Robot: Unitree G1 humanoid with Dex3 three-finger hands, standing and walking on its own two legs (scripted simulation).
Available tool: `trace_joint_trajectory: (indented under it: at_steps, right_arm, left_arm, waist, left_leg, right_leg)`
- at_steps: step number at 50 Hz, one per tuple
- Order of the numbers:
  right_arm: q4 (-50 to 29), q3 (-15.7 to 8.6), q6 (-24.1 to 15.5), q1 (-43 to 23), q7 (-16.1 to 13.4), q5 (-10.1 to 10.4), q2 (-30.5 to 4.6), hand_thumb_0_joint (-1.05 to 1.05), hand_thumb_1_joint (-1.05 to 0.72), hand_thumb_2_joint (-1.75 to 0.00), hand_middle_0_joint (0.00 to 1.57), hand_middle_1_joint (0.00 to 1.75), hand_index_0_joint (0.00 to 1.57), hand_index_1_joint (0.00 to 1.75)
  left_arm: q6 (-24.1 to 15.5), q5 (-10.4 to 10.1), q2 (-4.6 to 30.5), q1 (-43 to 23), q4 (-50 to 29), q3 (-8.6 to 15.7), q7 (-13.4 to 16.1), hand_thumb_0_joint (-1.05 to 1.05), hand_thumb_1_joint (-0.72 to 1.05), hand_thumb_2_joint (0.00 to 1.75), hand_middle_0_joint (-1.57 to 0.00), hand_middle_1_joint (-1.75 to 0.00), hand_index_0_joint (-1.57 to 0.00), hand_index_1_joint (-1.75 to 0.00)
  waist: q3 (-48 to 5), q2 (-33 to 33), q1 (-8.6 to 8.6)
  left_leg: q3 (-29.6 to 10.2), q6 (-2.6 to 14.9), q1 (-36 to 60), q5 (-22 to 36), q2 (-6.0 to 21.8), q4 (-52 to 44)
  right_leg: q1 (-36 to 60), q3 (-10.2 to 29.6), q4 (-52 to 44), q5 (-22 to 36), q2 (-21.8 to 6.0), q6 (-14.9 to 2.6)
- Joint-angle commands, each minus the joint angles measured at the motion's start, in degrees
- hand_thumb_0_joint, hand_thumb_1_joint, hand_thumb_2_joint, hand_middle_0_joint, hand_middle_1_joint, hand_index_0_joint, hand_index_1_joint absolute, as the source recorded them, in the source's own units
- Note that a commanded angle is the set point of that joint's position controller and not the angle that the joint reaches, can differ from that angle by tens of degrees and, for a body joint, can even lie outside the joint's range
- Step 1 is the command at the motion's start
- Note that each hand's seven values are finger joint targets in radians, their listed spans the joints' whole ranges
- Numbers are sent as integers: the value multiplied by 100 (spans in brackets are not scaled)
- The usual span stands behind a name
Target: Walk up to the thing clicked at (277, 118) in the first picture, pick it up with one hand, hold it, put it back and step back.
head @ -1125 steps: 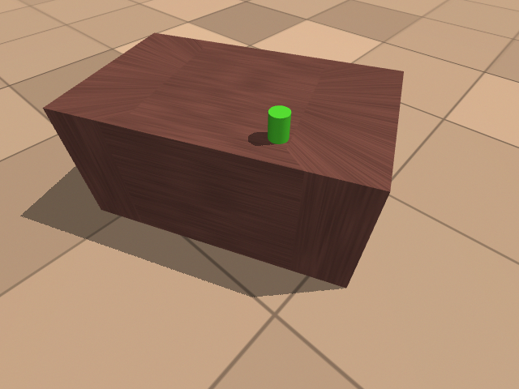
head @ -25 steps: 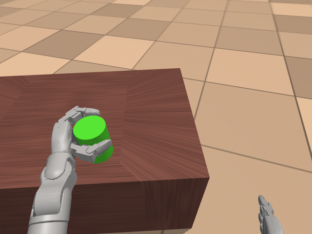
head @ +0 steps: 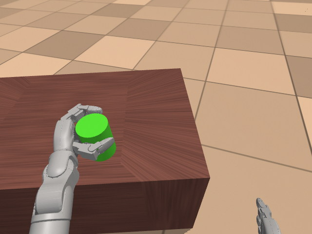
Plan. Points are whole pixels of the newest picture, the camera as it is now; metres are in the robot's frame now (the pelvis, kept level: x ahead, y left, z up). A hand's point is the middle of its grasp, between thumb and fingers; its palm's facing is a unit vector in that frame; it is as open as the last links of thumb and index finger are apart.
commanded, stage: hold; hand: left
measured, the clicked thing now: (97, 138) +0.33 +0.15 +0.12
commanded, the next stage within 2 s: crouch in 1.06 s
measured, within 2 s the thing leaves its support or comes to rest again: neither
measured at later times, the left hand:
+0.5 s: hand (94, 134) +0.33 +0.16 +0.13, palm faces +0.15 -0.99 -0.01, open 10.2 cm
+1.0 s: hand (91, 135) +0.32 +0.16 +0.14, palm faces +0.17 -0.99 -0.01, open 10.2 cm
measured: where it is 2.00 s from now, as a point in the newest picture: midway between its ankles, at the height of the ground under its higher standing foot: outside the picture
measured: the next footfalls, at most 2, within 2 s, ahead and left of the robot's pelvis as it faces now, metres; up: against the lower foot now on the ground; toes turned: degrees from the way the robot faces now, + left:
none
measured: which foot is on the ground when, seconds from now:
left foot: down 0.00-1.00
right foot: down 0.00-1.00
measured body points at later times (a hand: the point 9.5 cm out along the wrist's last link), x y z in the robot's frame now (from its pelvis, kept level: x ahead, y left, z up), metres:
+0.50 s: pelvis +0.00 +0.00 +0.00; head -0.01 -0.02 +0.45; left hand +0.31 +0.21 +0.14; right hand +0.17 -0.26 -0.07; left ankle +0.01 +0.13 -0.73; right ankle -0.01 -0.15 -0.73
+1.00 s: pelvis +0.00 +0.00 +0.00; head -0.01 -0.01 +0.45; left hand +0.31 +0.22 +0.14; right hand +0.17 -0.26 -0.07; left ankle +0.01 +0.13 -0.73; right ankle -0.01 -0.15 -0.73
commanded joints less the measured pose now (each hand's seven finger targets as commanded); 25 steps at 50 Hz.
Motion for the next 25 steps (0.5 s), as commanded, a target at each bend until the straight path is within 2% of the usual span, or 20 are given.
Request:
trace_joint_trajectory:
  at_steps: [1, 2, 3, 4, 5, 7, 9, 10, 11, 14, 16, 17, 18, 19, 20, 21, 22, 23, 24, 25]
  right_arm:
    - [-1055, -230, -294, -677, -37, 2, -731, 0, 50, -6, 5, 5, 5, 5]
    - [-1105, -180, -294, -778, -17, 0, -686, 0, 50, -6, 5, 5, 5, 5]
    - [-973, -319, -281, -673, -33, -9, -840, 0, 50, -6, 5, 5, 5, 5]
    - [-976, -208, -279, -706, -31, -9, -694, 0, 50, -6, 5, 5, 5, 5]
    - [-928, -220, -261, -594, -33, -7, -694, 0, 50, -6, 5, 5, 5, 5]
    - [-789, -181, -278, -591, -24, -3, -670, 0, 50, -6, 5, 5, 5, 5]
    - [-893, -249, -310, -628, -56, -10, -775, 0, 50, -6, 5, 5, 5, 5]
    - [-876, -215, -329, -725, -57, -13, -736, 0, 50, -6, 5, 5, 5, 5]
    - [-901, -124, -338, -725, -52, -18, -658, 0, 50, -6, 5, 5, 5, 5]
    - [-780, -327, -344, -745, -117, -19, -914, 0, 50, -6, 5, 5, 5, 5]
    - [-808, -129, -352, -718, -115, -11, -659, 0, 50, -6, 5, 5, 5, 5]
    - [-746, -151, -350, -631, -140, -19, -694, 0, 50, -6, 5, 5, 5, 5]
    - [-907, -179, -349, -725, -154, -20, -707, 0, 50, -6, 5, 5, 5, 5]
    - [-806, -253, -347, -677, -158, -21, -835, 0, 50, -6, 5, 5, 5, 5]
    - [-751, -214, -343, -617, -143, -24, -778, 0, 50, -6, 5, 5, 5, 5]
    - [-699, -168, -333, -601, -130, -13, -702, 0, 50, -6, 5, 5, 5, 5]
    - [-778, -248, -324, -639, -140, -19, -759, 0, 50, -6, 5, 5, 5, 5]
    - [-925, -182, -302, -534, -136, -28, -695, 0, 50, -6, 5, 5, 5, 5]
    - [-939, -117, -302, -591, -114, -14, -620, 0, 50, -6, 5, 5, 5, 5]
    - [-1029, -159, -293, -500, -109, -14, -695, 0, 50, -6, 5, 5, 5, 5]
  left_arm:
    - [-593, -34, 800, -1874, -1509, 464, 90, 0, 5, 120, -123, -141, -126, -141]
    - [-619, -37, 808, -1902, -1451, 495, 94, 0, 6, 121, -124, -142, -127, -142]
    - [-652, -25, 845, -1876, -1479, 529, 113, 0, 6, 121, -124, -143, -128, -142]
    - [-691, -28, 842, -1912, -1531, 481, 82, 0, 3, 120, -125, -143, -129, -142]
    - [-712, -34, 763, -1783, -1514, 406, 62, 0, 5, 121, -125, -143, -128, -143]
    - [-750, -26, 695, -1689, -1528, 279, 10, 0, 9, 123, -125, -144, -129, -143]
    - [-819, -32, 743, -1734, -1641, 282, -10, 0, 9, 122, -125, -143, -128, -142]
    - [-866, -36, 806, -1756, -1665, 355, -13, 0, 6, 121, -125, -143, -128, -142]
    - [-854, -51, 550, -1575, -1328, 171, -47, 0, 5, 121, -125, -143, -128, -142]
    - [-991, -92, 865, -1944, -1446, 386, -57, 0, 5, 122, -125, -144, -128, -143]
    - [-1043, -53, 845, -2059, -1708, 276, -52, 0, 9, 123, -125, -144, -128, -143]
    - [-1035, -47, 836, -2045, -1685, 294, -17, 0, 8, 122, -125, -144, -128, -143]
    - [-1035, -52, 615, -1827, -1471, 121, -30, 0, 6, 122, -125, -143, -128, -142]
    - [-1038, -86, 786, -1866, -1369, 356, -4, 0, 8, 123, -125, -144, -128, -143]
    - [-1035, -80, 790, -1858, -1255, 377, 3, 0, 7, 123, -126, -144, -129, -144]
    - [-1075, -79, 903, -2087, -1547, 430, 10, 0, 8, 124, -125, -145, -129, -144]
    - [-1084, -41, 1058, -2183, -1589, 530, 31, 0, 9, 124, -126, -145, -129, -145]
    - [-1042, 4, 896, -1958, -1379, 399, 29, 0, 7, 124, -125, -144, -128, -144]
    - [-1038, 3, 932, -2084, -1592, 389, 47, 0, 9, 124, -125, -145, -129, -144]
    - [-960, -24, 744, -1740, -1072, 361, 46, 0, 8, 125, -125, -145, -129, -144]
  waist:
    - [-969, -300, 53]
    - [-985, -250, 87]
    - [-1124, -222, 36]
    - [-994, -186, 57]
    - [-1232, -129, 28]
    - [-1092, -25, 9]
    - [-1273, -145, -67]
    - [-1251, -148, -17]
    - [-1152, -268, -87]
    - [-1215, -326, -151]
    - [-1299, -137, -103]
    - [-1245, -115, -119]
    - [-1219, -279, -141]
    - [-1212, -292, -117]
    - [-1109, -338, -109]
    - [-1199, -54, -48]
    - [-1240, -46, -55]
    - [-1288, -194, -80]
    - [-1237, -120, -35]
    - [-1220, -262, -87]
  left_leg:
    - [148, 110, 625, 1151, -112, -514]
    - [145, 114, 558, 1099, -114, -514]
    - [145, 113, 653, 1170, -104, -508]
    - [162, 123, 601, 1160, -116, -485]
    - [173, 130, 716, 1325, -127, -437]
    - [179, 117, 669, 1305, -129, -445]
    - [174, 137, 814, 1390, -122, -404]
    - [164, 132, 751, 1338, -122, -420]
    - [167, 148, 730, 1327, -120, -411]
    - [172, 178, 765, 1354, -135, -375]
    - [197, 176, 829, 1384, -162, -380]
    - [192, 163, 872, 1402, -153, -388]
    - [178, 172, 807, 1407, -142, -390]
    - [181, 175, 793, 1385, -151, -390]
    - [181, 178, 756, 1377, -143, -400]
    - [174, 142, 784, 1372, -140, -426]
    - [195, 135, 818, 1341, -151, -426]
    - [171, 141, 852, 1400, -127, -448]
    - [167, 129, 836, 1397, -130, -466]
    - [163, 138, 821, 1464, -114, -459]
  right_leg:
    - [64, -382, -575, 1199, 235, -165]
    - [109, -368, -591, 1151, 223, -168]
    - [116, -361, -550, 1232, 232, -178]
    - [104, -358, -576, 1228, 216, -164]
    - [179, -331, -545, 1418, 204, -156]
    - [77, -344, -521, 1414, 213, -157]
    - [90, -342, -513, 1514, 210, -138]
    - [105, -346, -524, 1456, 212, -144]
    - [87, -344, -546, 1471, 213, -123]
    - [-14, -307, -543, 1570, 190, -108]
    - [34, -292, -542, 1600, 162, -110]
    - [-33, -313, -517, 1593, 176, -120]
    - [22, -331, -548, 1605, 184, -110]
    - [46, -330, -546, 1594, 177, -108]
    - [61, -330, -541, 1589, 180, -105]
    - [46, -337, -512, 1545, 195, -142]
    - [37, -330, -532, 1498, 191, -145]
    - [107, -362, -546, 1536, 208, -144]
    - [125, -370, -547, 1514, 210, -149]
    - [194, -378, -546, 1591, 213, -143]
